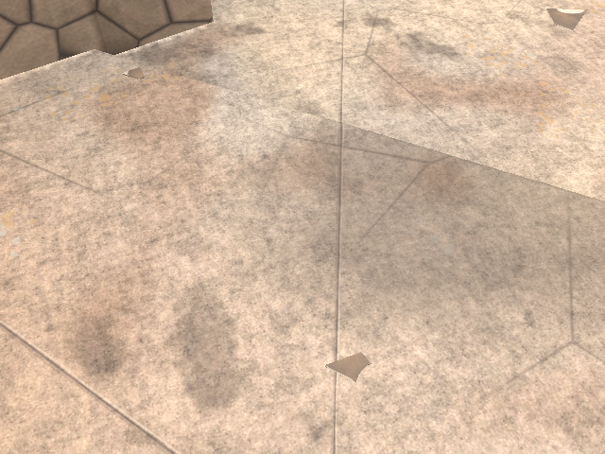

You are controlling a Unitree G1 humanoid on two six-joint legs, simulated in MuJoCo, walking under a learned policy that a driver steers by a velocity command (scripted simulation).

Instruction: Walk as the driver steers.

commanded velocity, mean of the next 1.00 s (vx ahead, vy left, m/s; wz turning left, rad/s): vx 0.01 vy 0.00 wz -0.56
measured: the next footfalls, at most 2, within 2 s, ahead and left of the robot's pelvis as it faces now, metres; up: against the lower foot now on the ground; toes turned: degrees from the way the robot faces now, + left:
right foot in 0.08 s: +0.03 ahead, -0.11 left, +0.00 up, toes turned -9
left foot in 0.58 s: +0.12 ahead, +0.05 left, +0.00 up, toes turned -35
